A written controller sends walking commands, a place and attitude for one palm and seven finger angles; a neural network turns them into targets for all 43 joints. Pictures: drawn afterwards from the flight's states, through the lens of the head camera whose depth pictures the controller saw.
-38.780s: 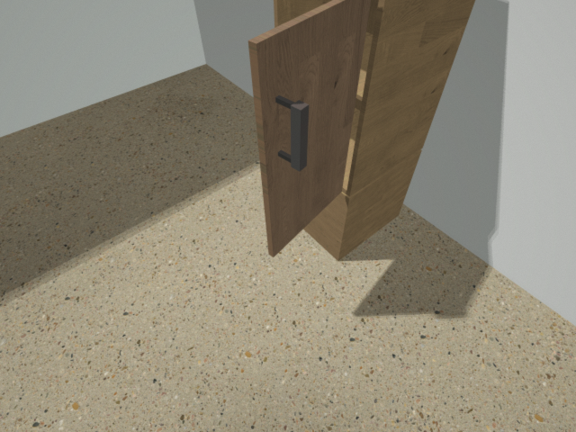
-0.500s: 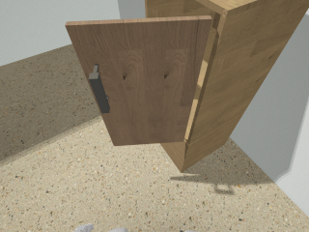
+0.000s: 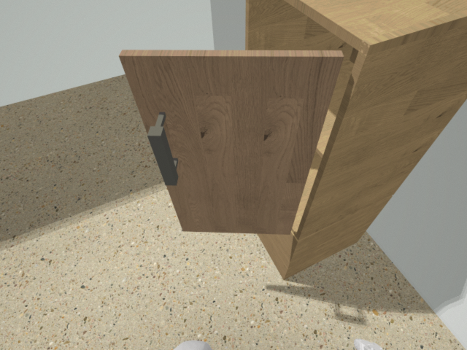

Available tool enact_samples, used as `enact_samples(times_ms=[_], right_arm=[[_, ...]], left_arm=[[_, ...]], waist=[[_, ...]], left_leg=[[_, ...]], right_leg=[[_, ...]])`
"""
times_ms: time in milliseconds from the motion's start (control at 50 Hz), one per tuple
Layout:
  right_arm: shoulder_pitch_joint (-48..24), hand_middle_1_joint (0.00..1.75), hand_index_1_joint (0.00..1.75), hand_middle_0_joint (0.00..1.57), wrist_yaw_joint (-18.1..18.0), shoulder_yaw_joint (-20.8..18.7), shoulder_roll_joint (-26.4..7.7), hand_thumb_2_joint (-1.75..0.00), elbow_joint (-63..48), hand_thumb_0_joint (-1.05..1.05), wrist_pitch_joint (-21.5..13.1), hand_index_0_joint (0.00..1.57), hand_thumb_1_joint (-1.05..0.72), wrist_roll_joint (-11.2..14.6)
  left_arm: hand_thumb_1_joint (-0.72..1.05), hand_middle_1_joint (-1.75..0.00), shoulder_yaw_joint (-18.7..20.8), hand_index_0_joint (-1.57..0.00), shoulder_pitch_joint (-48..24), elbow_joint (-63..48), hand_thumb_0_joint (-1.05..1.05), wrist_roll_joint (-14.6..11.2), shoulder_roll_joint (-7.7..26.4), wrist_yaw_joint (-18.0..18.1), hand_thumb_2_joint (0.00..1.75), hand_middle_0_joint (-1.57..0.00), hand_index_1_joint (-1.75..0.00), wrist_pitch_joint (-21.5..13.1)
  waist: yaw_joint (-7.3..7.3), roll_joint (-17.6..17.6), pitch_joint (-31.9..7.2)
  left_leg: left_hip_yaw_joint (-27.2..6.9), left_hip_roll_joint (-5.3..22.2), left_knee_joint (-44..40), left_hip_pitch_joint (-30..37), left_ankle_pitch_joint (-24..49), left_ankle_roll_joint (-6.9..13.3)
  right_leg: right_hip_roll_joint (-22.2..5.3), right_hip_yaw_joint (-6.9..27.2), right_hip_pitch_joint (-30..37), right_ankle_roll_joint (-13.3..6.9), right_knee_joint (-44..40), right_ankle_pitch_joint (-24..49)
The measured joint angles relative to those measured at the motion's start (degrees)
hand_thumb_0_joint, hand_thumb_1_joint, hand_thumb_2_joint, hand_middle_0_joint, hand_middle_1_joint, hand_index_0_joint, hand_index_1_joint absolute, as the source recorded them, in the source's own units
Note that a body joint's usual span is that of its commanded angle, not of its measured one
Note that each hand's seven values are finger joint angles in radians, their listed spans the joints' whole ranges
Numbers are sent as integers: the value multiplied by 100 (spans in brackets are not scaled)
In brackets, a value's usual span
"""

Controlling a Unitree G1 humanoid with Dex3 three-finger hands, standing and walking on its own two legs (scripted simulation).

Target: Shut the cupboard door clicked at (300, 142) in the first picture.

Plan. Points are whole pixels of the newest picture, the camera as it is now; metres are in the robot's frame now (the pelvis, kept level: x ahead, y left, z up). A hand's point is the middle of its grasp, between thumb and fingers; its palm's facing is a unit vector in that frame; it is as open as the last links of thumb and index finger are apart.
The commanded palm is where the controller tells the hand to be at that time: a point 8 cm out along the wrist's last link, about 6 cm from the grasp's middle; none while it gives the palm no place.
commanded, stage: come to a stop and stand still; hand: left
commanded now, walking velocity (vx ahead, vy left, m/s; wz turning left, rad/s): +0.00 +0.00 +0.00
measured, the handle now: (166, 150) +0.45 +0.18 +0.07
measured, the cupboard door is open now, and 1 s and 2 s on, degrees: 62 62 62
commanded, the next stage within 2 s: look again from close up in 0.72 s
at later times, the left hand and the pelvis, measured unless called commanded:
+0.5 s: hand out of the picture +0.01 +0.27 -0.16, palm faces -0.05 -0.96 -0.26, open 7.4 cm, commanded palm none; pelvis -0.06 +0.07 +0.00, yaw -2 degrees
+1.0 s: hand out of the picture -0.03 +0.24 -0.18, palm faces -0.03 -0.98 -0.18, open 7.4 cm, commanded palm none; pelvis -0.03 +0.07 +0.00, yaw -2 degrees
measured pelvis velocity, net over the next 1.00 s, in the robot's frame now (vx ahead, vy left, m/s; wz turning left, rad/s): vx -0.03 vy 0.07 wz -0.04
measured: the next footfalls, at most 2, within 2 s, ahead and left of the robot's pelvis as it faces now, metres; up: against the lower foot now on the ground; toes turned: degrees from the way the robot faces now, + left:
left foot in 0.20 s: -0.02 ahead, +0.15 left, +0.00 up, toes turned +0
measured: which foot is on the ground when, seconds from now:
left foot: up 0.00-0.18, down 0.20-1.00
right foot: down 0.00-1.00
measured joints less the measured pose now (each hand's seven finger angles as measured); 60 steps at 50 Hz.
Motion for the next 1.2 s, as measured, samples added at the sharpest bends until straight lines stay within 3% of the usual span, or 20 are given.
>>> enact_samples(times_ms=[100,140,200,220,300,600,920,1200], right_arm=[[183,30,30,20,9,50,-18,-90,154,1,-69,20,-91,52],[324,30,30,20,24,50,-17,-90,6,1,-154,20,-91,75],[566,30,30,20,36,64,-78,-90,-234,1,-287,20,-91,64],[619,30,30,20,28,63,-82,-90,-230,1,-318,20,-91,42],[843,30,30,20,37,204,72,-90,-87,1,-327,20,-91,-27],[1446,30,30,20,92,337,162,-90,413,1,-353,20,-92,-74],[1149,30,30,20,4,368,273,-90,728,1,-540,20,-91,8],[728,30,30,20,-68,350,238,-90,813,1,-606,20,-92,-2]], left_arm=[[90,-30,-29,-20,47,45,0,2,51,37,90,-20,-30,-86],[90,-30,-68,-20,173,-115,0,8,57,116,90,-20,-30,-142],[90,-30,-125,-20,247,-245,0,-40,58,133,90,-20,-30,-140],[90,-30,-133,-20,189,-235,0,-58,63,131,90,-20,-30,-117],[90,-30,-138,-20,-19,-220,0,-79,138,89,90,-20,-30,-6],[90,-30,-191,-20,169,-151,0,-63,110,-52,90,-20,-30,-19],[90,-30,-276,-20,400,406,0,-93,-117,-29,90,-20,-30,-117],[91,-30,-223,-20,-90,360,1,-108,-2,-1,90,-20,-30,-172]], waist=[[-22,-81,-25],[-30,-104,-79],[-185,84,-164],[-228,144,-166],[-184,54,-183],[-312,-24,-309],[-210,-121,-148],[-210,-122,-126]], left_leg=[[10,87,-635,482,-115,-105],[32,55,-1014,661,152,-3],[53,124,-2064,1091,984,114],[33,140,-2128,1145,811,155],[168,19,-1989,1207,701,281],[348,-219,-2422,1147,1144,531],[306,-211,-2581,1367,1024,508],[214,-108,-2626,1614,840,410]], right_leg=[[-87,92,-18,88,-269,254],[-115,208,-172,146,-148,292],[-94,185,-346,280,215,137],[-94,148,-382,323,338,88],[-198,289,-252,441,256,242],[-247,716,-345,417,-143,515],[-194,781,-139,621,-286,549],[-102,679,85,549,-249,303]])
